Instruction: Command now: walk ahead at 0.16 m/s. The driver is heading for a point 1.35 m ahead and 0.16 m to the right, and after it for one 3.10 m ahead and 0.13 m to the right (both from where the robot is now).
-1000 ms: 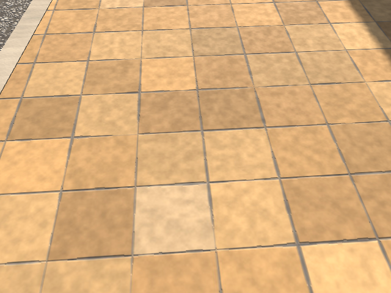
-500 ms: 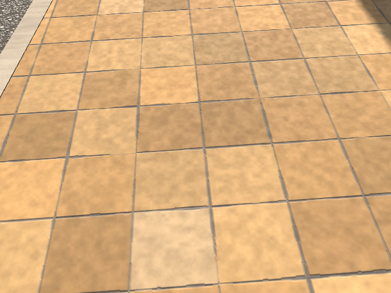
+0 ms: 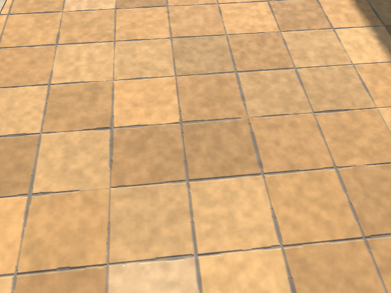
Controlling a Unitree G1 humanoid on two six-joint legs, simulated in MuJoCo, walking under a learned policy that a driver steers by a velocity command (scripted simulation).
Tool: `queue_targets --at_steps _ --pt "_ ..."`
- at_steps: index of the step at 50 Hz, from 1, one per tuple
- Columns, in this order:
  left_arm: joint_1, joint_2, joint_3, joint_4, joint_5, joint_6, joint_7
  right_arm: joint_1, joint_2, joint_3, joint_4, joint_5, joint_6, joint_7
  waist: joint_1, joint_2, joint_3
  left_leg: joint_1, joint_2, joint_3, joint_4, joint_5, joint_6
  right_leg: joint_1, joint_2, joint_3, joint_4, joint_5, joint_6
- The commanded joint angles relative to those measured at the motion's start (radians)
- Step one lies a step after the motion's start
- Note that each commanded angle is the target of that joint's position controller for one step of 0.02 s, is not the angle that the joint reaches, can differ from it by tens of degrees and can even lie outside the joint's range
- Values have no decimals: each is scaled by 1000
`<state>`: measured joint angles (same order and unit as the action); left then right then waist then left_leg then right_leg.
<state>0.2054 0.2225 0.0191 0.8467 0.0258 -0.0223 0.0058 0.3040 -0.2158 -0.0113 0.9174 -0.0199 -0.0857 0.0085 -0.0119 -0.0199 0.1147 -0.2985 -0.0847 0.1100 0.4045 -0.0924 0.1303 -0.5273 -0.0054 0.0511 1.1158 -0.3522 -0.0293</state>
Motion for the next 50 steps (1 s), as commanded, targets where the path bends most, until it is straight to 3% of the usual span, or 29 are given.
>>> queue_targets --at_steps 1,3,6,9,10,11,12,13,14,17,22,36,50 --pt "217 20 -2 38 1 23 5 -12 -89 -9 -32 -5 -18 5 82 90 -174 -66 259 -128 -148 649 111 247 -24 -36 -174 87 0" --pt "155 28 -5 38 1 31 6 8 -100 -12 -18 -1 -3 6 52 117 -176 -47 251 -132 -163 434 93 252 -25 -56 -263 139 5" --pt "76 40 -6 34 2 38 11 41 -111 -17 1 -3 27 0 10 111 -133 -61 269 -194 -193 15 95 259 -25 -69 -357 120 10" --pt "81 21 -13 56 2 27 21 31 -100 -13 9 0 49 -15 16 83 -78 -96 271 -240 -152 -191 77 335 -8 -86 -548 91 -6" --pt "98 20 -15 69 3 19 26 37 -86 -8 14 0 50 -21 22 61 -69 -108 254 -244 -120 -198 48 383 -12 -70 -651 100 -15" --pt "132 38 -14 80 7 6 32 56 -67 -2 20 -2 47 -24 25 24 -76 -117 234 -243 -78 -178 8 434 -81 11 -734 163 -22" --pt "114 106 -4 81 8 -5 37 127 -21 5 23 11 44 -21 -37 -93 -78 -115 141 -169 -9 -187 -35 419 -204 162 -779 262 -59" --pt "88 70 -12 96 -9 -9 30 138 -7 8 53 21 52 -21 -42 -127 -76 31 95 -116 -1 -187 -61 263 -229 182 -830 215 -97" --pt "60 36 -22 97 -12 -15 24 116 -27 4 62 15 57 -23 -46 -106 -62 117 108 -131 -13 -134 -71 200 -193 160 -849 150 -79" --pt "67 32 -21 123 -22 -18 29 81 -53 -2 82 8 63 -23 -29 -61 -58 152 146 -164 -34 -49 -65 225 -108 75 -835 136 -32" --pt "118 16 -20 171 -20 -13 30 65 -20 8 127 12 59 -35 -4 13 -68 113 159 -172 -62 -40 -70 321 -97 48 -794 232 -41" --pt "155 -15 -27 261 -18 0 38 73 11 17 212 12 72 -50 4 19 -42 121 170 -177 -68 -32 -73 335 -87 35 -798 236 -39" --pt "184 -39 -31 304 -18 5 40 93 36 22 250 12 74 -54 7 20 -22 105 172 -181 -78 -66 -76 326 -82 35 -810 190 -38"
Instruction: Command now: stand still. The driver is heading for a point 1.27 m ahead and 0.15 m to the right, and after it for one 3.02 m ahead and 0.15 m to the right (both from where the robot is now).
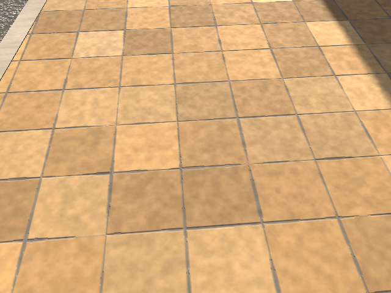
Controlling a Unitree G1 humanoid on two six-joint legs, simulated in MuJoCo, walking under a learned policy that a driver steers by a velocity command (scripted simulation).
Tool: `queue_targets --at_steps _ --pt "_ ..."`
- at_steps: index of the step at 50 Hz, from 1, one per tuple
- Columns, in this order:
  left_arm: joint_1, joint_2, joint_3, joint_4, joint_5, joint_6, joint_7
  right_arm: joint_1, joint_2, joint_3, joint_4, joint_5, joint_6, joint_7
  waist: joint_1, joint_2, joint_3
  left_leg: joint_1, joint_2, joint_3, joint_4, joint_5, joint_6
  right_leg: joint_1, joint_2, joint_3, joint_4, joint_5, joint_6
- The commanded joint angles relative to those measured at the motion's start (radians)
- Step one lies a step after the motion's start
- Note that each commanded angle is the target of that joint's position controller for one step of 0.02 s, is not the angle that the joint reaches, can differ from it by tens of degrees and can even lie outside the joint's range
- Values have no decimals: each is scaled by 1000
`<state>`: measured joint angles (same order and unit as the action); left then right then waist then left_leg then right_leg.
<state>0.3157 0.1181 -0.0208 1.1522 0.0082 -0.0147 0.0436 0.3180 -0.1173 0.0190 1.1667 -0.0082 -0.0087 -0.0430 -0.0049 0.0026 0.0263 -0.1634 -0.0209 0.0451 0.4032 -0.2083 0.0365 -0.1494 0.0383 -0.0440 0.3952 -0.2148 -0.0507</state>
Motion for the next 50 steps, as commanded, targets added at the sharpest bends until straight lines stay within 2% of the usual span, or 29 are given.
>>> queue_targets --at_steps 1,3,5,6,7,8,9,10,11,13,16,18,19,20,21,22,23,24,27,31,37,40,42,43,44,45,46,48,50 --pt "76 64 9 0 0 -3 2 80 -61 -8 3 0 -3 -2 0 -3 68 -31 108 -116 -77 48 18 -53 -125 130 -90 49 -17" --pt "80 62 8 3 0 -3 2 84 -58 -7 5 0 -3 -3 1 -2 69 -33 108 -116 -78 44 18 -55 -125 130 -91 44 -17" --pt "112 119 33 0 1 8 -3 105 -98 -25 -2 -4 4 3 6 -26 41 -72 44 -85 -19 -371 46 -71 -85 141 -81 -412 -53" --pt "135 147 46 -8 8 15 -10 79 -121 -36 -26 -14 10 12 23 -37 109 -186 40 -103 18 -546 62 -108 -113 205 -102 -628 -87" --pt "168 153 55 -12 8 16 -15 29 -93 -32 -61 -22 10 23 50 -83 161 -290 30 -81 93 -534 60 -90 -183 313 -153 -730 -128" --pt "197 149 61 -11 1 13 -16 -70 -48 -23 -112 -21 2 31 80 -143 190 -389 8 1 224 -327 35 -42 -275 429 -258 -721 -165" --pt "185 165 74 -12 8 6 -15 -117 -47 -26 -142 -28 -9 40 83 -178 183 -414 33 25 364 -177 23 -37 -369 525 -334 -643 -203" --pt "161 170 81 -27 15 -4 -16 -133 -91 -41 -158 -33 -19 47 65 -113 139 -446 61 -15 457 -171 18 -19 -386 537 -350 -551 -209" --pt "104 179 86 -51 13 -17 -17 -107 -101 -49 -161 -32 -28 56 25 -66 88 -428 75 -35 483 -146 15 -8 -368 486 -333 -470 -191" --pt "3 183 92 -94 -2 -38 -16 -50 -94 -57 -158 -17 -41 68 -35 -73 35 -288 70 -18 409 -108 14 -81 -288 330 -323 -363 -135" --pt "-41 200 104 -113 -7 -47 -18 -7 -74 -63 -165 -6 -37 62 -63 -136 67 -71 24 67 198 -148 19 -228 -227 206 -281 -389 -128" --pt "-64 194 111 -127 -5 -42 -25 109 -65 -67 -127 -6 -41 48 -107 -46 94 129 -14 139 49 -103 19 -369 -196 169 -129 -462 -144" --pt "-97 164 105 -151 8 -46 -30 221 -84 -74 -89 -11 -55 39 -142 55 69 286 23 62 4 -166 28 -487 -143 117 69 -421 -132" --pt "-173 79 80 -205 21 -58 -38 358 -167 -92 -72 -31 -71 28 -197 299 16 376 276 -308 -151 -446 63 -620 -34 -12 479 -296 -91" --pt "-178 50 73 -256 24 -70 -56 301 -221 -96 -91 -36 -70 27 -124 319 69 330 430 -713 -319 -738 158 -842 -3 43 670 -212 -95" --pt "-207 97 79 -271 41 -75 -71 200 -214 -97 -122 -30 -69 28 -71 177 119 238 461 -726 -325 -745 181 -876 -93 96 760 -92 -96" --pt "-224 131 87 -273 36 -78 -87 125 -198 -93 -153 -22 -80 38 -39 73 97 204 404 -610 -303 -615 163 -843 -124 107 761 8 -79" --pt "-205 138 90 -262 36 -78 -95 104 -196 -93 -164 -17 -90 43 -18 36 57 184 353 -504 -312 -503 144 -781 -137 101 734 46 -54" --pt "-221 126 91 -262 36 -49 -110 157 -156 -84 -145 -13 -115 38 -9 51 61 156 260 -321 -357 -296 128 -738 -142 45 716 121 -7" --pt "-388 121 86 -323 25 -30 -108 245 -143 -80 -130 -10 -124 43 -44 48 123 169 213 -173 -396 -91 135 -773 -121 -13 588 190 9" --pt "-517 105 65 -388 13 -35 -118 265 -139 -75 -120 -15 -144 30 -56 68 171 257 231 77 -446 313 76 -629 -70 -96 322 251 -79" --pt "-444 139 70 -388 20 -34 -102 274 -191 -80 -108 -25 -133 10 1 140 67 377 255 173 -202 1151 38 -433 46 -202 284 144 -156" --pt "-152 209 95 -320 17 -39 -94 246 -274 -103 -123 -35 -104 -4 138 198 -89 384 277 183 222 1402 36 -175 116 -202 285 15 -196" --pt "57 257 121 -262 19 -41 -87 204 -301 -114 -142 -29 -98 -1 235 181 -177 274 272 179 511 1297 41 68 113 -155 189 14 -221" --pt "145 311 149 -237 23 -36 -75 169 -256 -108 -163 -35 -104 10 242 111 -230 -19 211 143 827 725 44 321 -27 81 202 -210 -252" --pt "72 391 167 -251 37 -24 -77 166 -128 -80 -259 2 -124 45 108 -232 -260 -538 -28 35 1196 -223 -21 583 -291 750 -4 -398 -450" --pt "77 366 166 -247 24 -20 -73 -2 -207 -87 -318 7 -148 43 138 -81 -231 -678 6 -134 1226 -128 16 563 -285 868 -141 -356 -411" --pt "32 277 147 -227 21 -35 -62 -72 -207 -79 -349 -7 -167 42 68 108 -75 -624 98 -141 1054 -38 32 300 -239 661 -187 -144 -328" --pt "-18 232 124 -234 14 -53 -46 -70 -175 -70 -368 -46 -130 48 -19 115 -3 -520 135 -138 961 -75 -13 70 -154 508 -192 13 -300"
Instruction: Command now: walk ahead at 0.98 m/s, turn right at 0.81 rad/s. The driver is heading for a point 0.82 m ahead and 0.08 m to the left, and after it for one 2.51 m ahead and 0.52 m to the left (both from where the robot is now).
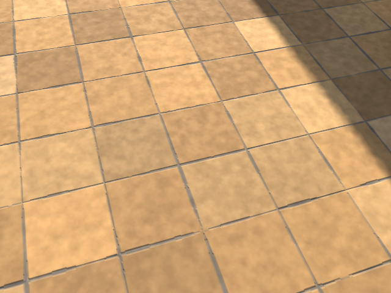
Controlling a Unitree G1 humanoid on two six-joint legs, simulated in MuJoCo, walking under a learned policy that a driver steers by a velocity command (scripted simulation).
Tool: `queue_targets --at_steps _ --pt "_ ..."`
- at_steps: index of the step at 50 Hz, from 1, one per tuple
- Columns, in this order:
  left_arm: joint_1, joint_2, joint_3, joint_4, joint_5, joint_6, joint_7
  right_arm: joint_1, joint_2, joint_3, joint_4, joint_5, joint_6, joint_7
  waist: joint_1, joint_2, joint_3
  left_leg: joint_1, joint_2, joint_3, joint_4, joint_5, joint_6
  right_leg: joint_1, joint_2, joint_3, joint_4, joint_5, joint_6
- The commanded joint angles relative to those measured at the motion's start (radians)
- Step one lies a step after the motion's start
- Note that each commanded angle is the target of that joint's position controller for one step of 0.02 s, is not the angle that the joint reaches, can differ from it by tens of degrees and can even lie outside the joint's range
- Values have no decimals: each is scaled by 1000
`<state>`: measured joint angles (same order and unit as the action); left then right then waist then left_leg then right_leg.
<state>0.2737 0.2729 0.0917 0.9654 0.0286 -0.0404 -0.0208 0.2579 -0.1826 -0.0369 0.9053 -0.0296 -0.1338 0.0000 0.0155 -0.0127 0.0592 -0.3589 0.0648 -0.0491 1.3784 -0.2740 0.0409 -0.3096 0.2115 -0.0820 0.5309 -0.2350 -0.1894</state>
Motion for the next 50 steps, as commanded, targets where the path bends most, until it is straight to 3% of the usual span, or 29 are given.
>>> queue_targets --at_steps 1,3,6,9,11,13,15,16,17,18,19,21,22,24,28,30,33,35,36,37,38,39,40,41,42,43,45,47,50 --pt "28 66 3 -50 -21 -39 22 -7 -101 -12 -116 -39 17 11 -59 113 -20 -315 62 -34 -50 -38 -40 169 -300 511 -332 47 -160" --pt "57 88 -2 -59 -40 -59 22 -101 -94 -1 -175 -48 42 21 -55 77 43 -322 78 16 -183 -37 -78 34 -260 462 -373 75 -157" --pt "123 103 -2 -67 -32 -70 17 -301 -91 18 -266 -33 44 32 2 20 99 -241 38 85 -502 210 -97 -62 -201 398 -404 335 -106" --pt "241 91 -10 -31 -52 -84 10 -359 -67 33 -269 -8 37 45 81 -17 58 -106 -25 171 -746 493 -19 79 -213 307 -450 662 -8" --pt "264 115 -11 -27 -42 -91 15 -393 -95 29 -281 1 40 39 95 -51 27 -116 -60 194 -841 482 32 285 -242 258 -404 906 33" --pt "246 168 -1 -31 -14 -89 34 -314 -157 7 -262 3 38 32 30 -113 -55 -65 -117 192 -878 361 67 461 -302 229 -264 1200 69" --pt "179 205 14 -42 32 -65 53 22 -238 -31 -157 28 46 9 -151 -134 -208 182 -147 173 -876 256 102 500 -337 177 98 1350 84" --pt "87 206 17 -66 38 -56 57 247 -269 -51 -89 26 55 -6 -279 -95 -268 404 -92 129 -884 208 142 349 -299 126 424 1210 89" --pt "44 94 -9 -116 32 -67 50 357 -323 -70 -55 7 67 -12 -269 124 -318 658 64 -133 -770 76 215 -12 -172 90 882 401 112" --pt "189 47 -28 -153 -38 -92 22 275 -342 -77 -41 -2 70 12 -102 411 -393 848 249 -777 -999 -23 395 -390 -49 166 1086 -230 155" --pt "109 79 -42 -159 -14 -98 29 144 -254 -72 -80 0 66 26 -104 165 -286 743 227 -762 -1084 -166 383 -470 -159 219 1038 -102 118" --pt "-52 83 -50 -205 19 -105 18 112 -160 -52 -59 5 60 29 -67 -72 -104 433 152 -569 -1135 -100 315 -420 -233 209 867 -32 121" --pt "-96 69 -56 -236 41 -94 13 123 -147 -43 -42 10 56 20 -38 -90 -46 308 97 -496 -1152 -23 286 -387 -250 202 817 -42 138" --pt "-85 46 -71 -276 60 -65 2 140 -176 -43 -20 24 40 11 22 -15 -3 183 62 -454 -1185 17 291 -381 -281 187 712 -90 173" --pt "-316 40 -101 -393 27 -58 -20 134 -228 -60 -57 26 23 12 -9 23 84 -94 -28 -321 -1296 144 248 -199 -288 98 272 153 226" --pt "-358 23 -110 -406 9 -58 -25 169 -253 -73 -59 41 21 22 -51 44 51 -100 -42 -297 -1300 307 202 -43 -248 66 137 342 221" --pt "-363 52 -102 -414 13 -66 0 265 -262 -82 -37 44 45 18 -97 50 4 154 -62 -284 -1097 703 123 -40 -176 58 -10 341 201" --pt "-241 100 -82 -394 18 -82 26 273 -283 -88 -35 46 55 3 -37 93 -102 222 -93 -296 -822 880 48 134 -141 78 -108 342 184" --pt "-92 140 -66 -360 22 -96 39 214 -292 -92 -58 55 53 1 52 103 -174 141 -130 -295 -613 773 19 316 -217 133 -134 445 165" --pt "86 209 -47 -327 42 -101 50 192 -213 -76 -105 70 49 -4 104 23 -321 -10 -163 -224 -337 313 4 574 -438 253 -24 730 132" --pt "176 235 -39 -334 54 -86 38 306 -128 -57 -146 100 59 -33 49 -204 -540 -193 -226 -98 8 -434 -10 833 -828 522 152 1381 47" --pt "165 215 -25 -330 21 -64 21 312 -211 -62 -158 83 80 -49 64 -175 -660 -307 -161 -56 190 -398 -28 870 -842 588 154 1366 -58" --pt "55 146 -32 -355 13 -58 29 224 -231 -65 -166 55 93 -45 59 -156 -578 -370 -102 -36 140 -263 -26 732 -757 527 47 995 -49" --pt "3 50 -58 -348 10 -52 35 132 -236 -71 -172 28 109 -29 51 -103 -400 -387 -69 -9 43 -196 -34 566 -644 386 -20 799 2" --pt "-18 44 -63 -327 11 -49 45 89 -214 -71 -191 17 124 -6 28 -140 -279 -396 -50 -9 -8 -177 -49 445 -597 316 -79 715 17" --pt "3 47 -62 -307 8 -49 48 69 -191 -69 -189 2 143 13 20 -120 -174 -355 -34 -4 -47 -171 -52 310 -561 241 -119 733 36" --pt "-22 73 -49 -289 -7 -52 46 62 -134 -58 -223 3 171 32 -37 -124 -128 -323 -29 14 -124 -134 -53 204 -564 162 -169 714 43" --pt "-77 90 -39 -290 -17 -57 44 18 -127 -51 -271 -6 181 43 -70 -141 -116 -300 -8 25 -248 -31 -44 142 -570 89 -210 689 41" --pt "-151 99 -30 -289 -21 -57 38 -6 -127 -39 -288 1 181 63 -103 -144 -113 -75 -18 87 -536 239 -11 17 -497 -98 -195 549 104"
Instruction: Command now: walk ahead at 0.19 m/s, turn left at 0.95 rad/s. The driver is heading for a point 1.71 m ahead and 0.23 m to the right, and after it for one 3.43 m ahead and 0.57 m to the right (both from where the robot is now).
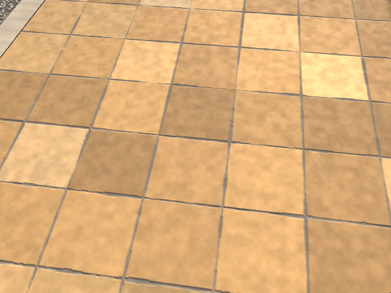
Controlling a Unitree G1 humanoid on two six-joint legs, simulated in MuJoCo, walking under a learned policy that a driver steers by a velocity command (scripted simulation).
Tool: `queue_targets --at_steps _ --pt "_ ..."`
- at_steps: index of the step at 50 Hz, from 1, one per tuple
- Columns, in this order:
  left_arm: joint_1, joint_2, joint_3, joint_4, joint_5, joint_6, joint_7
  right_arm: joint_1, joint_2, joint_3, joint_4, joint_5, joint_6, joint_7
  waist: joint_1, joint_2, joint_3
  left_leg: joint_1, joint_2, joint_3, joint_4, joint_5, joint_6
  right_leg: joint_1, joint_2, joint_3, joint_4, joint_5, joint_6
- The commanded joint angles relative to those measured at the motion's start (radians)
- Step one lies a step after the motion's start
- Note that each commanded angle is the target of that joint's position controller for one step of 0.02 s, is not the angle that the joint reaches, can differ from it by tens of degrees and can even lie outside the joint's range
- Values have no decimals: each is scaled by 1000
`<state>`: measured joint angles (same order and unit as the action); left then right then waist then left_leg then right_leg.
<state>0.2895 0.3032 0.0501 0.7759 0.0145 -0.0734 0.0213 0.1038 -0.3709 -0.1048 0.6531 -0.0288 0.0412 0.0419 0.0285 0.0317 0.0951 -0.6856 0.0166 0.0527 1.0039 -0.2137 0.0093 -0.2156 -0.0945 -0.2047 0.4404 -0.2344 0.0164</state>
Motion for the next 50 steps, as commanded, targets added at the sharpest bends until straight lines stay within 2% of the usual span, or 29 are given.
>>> queue_targets --at_steps 1,4,6,7,8,9,10,11,12,13,14,16,18,21,23,24,25,26,27,28,29,31,34,39,42,44,45,47,50 --pt "-157 83 19 -96 -9 -22 -7 132 53 29 -37 4 8 25 -109 -181 -143 299 13 15 -211 205 28 -84 -189 -2 -84 522 -87" --pt "-62 125 38 -80 -19 -8 -14 79 20 25 -59 -8 2 30 -66 -155 -119 369 -27 32 -329 114 60 -48 -214 8 15 558 -71" --pt "-10 139 40 -66 -23 17 -15 194 1 14 -19 -30 -32 16 -108 -88 -166 523 -79 16 -471 144 94 -33 -171 2 242 537 -54" --pt "81 120 33 -63 -12 30 -17 225 -62 4 -13 -42 -58 -1 -109 75 -219 666 50 -109 -523 596 126 -123 -92 -27 472 218 -14" --pt "219 3 1 -85 -6 52 -19 198 -116 9 -58 -25 -68 -13 -18 242 -349 829 421 -448 -431 1275 260 -282 13 33 772 -548 19" --pt "210 35 1 -39 -5 94 -4 212 -35 38 -66 29 -62 -30 -84 76 -501 761 445 -414 -485 1217 313 -175 23 216 771 -464 23" --pt "147 29 -10 -52 -27 112 -5 139 -16 50 -64 28 -49 -51 -80 137 -437 653 409 -363 -593 789 325 -175 37 234 755 -412 21" --pt "68 49 -8 -63 -20 117 -6 67 9 62 -49 21 -39 -65 -54 135 -282 518 343 -293 -663 520 272 -181 23 238 696 -358 13" --pt "46 79 6 -61 -6 119 -5 9 4 64 -42 13 -32 -75 -24 146 -191 446 291 -229 -676 446 226 -178 32 223 661 -318 9" --pt "91 101 18 -36 3 126 -6 -2 -13 58 -37 11 -26 -80 -6 150 -153 392 265 -158 -675 481 215 -149 53 185 670 -291 10" --pt "108 99 24 -28 1 130 -9 17 -11 56 -30 10 -25 -81 -4 113 -164 397 261 -126 -673 470 211 -139 61 177 659 -282 3" --pt "99 52 19 -35 -8 130 -18 33 1 54 -21 7 -29 -83 -6 52 -191 438 274 -108 -672 397 218 -144 59 170 617 -275 -8" --pt "65 14 13 -57 -8 133 -30 17 14 51 -19 3 -31 -82 -10 68 -189 442 278 -83 -675 270 212 -138 48 161 532 -249 -19" --pt "37 19 20 -92 -6 141 -45 10 16 42 -16 -3 -27 -80 -16 120 -187 422 300 -55 -669 142 194 -97 50 135 422 -222 -35" --pt "67 18 26 -99 -8 141 -56 -6 -3 30 -15 3 -23 -81 11 107 -193 384 309 -21 -629 77 153 -14 61 111 300 -172 -59" --pt "108 18 29 -87 -6 137 -60 -17 -8 24 -14 9 -18 -82 35 71 -185 334 289 21 -565 2 103 56 78 110 189 -111 -80" --pt "134 49 39 -81 9 128 -59 15 6 20 0 11 -8 -78 44 -55 -124 227 232 80 -411 -135 26 93 41 247 26 -69 -108" --pt "100 159 58 -116 17 119 -47 77 77 34 -9 11 8 -71 0 -349 -54 11 69 164 -108 -391 -67 69 -220 679 -134 52 -170" --pt "124 257 87 -133 15 125 -30 -57 61 39 -84 3 17 -75 52 -335 -4 -42 -26 -22 8 -448 -67 -71 -289 847 -237 191 -268" --pt "95 225 84 -126 18 128 -16 -67 56 41 -81 10 14 -76 19 -231 15 -24 0 -86 83 -348 -60 -88 -236 746 -222 86 -274" --pt "30 188 74 -138 5 132 -11 -48 34 34 -65 15 5 -73 -15 -179 21 -15 13 -100 81 -225 -51 -97 -165 647 -203 19 -244" --pt "-53 151 67 -170 -7 129 -15 5 8 24 -27 -9 -8 -66 -40 -156 -48 -1 -2 -90 119 -104 -48 -18 -71 556 -147 165 -211" --pt "9 145 71 -161 -20 117 -23 25 19 28 -20 -7 -6 -53 -20 -93 -138 -11 -11 -111 129 -83 -60 114 -56 562 -95 337 -202" --pt "50 133 65 -158 -9 114 -11 39 3 33 -9 6 4 -60 14 -145 -160 -15 -9 -105 6 -89 -69 216 -58 582 -89 371 -208" --pt "34 91 39 -155 4 106 -7 62 10 40 16 12 9 -59 17 -145 -163 97 10 -89 -78 -111 -58 183 -74 546 -107 410 -213" --pt "-1 43 9 -148 17 97 -6 72 35 53 35 16 13 -50 10 -138 -151 247 17 -84 -203 -124 -41 101 -66 495 -128 358 -203" --pt "-13 46 4 -144 23 94 -6 78 37 56 44 19 16 -45 11 -147 -135 318 3 -76 -254 -138 -31 57 -63 474 -136 319 -199" --pt "-17 113 19 -133 27 96 -2 70 -7 44 38 27 17 -39 16 -162 -94 341 -36 -60 -280 -182 -9 39 -81 474 -114 310 -213" --pt "-27 145 30 -121 10 103 9 99 -15 41 31 32 3 -32 -1 -123 -92 336 -46 -45 -326 -218 17 99 -129 478 -41 479 -233"
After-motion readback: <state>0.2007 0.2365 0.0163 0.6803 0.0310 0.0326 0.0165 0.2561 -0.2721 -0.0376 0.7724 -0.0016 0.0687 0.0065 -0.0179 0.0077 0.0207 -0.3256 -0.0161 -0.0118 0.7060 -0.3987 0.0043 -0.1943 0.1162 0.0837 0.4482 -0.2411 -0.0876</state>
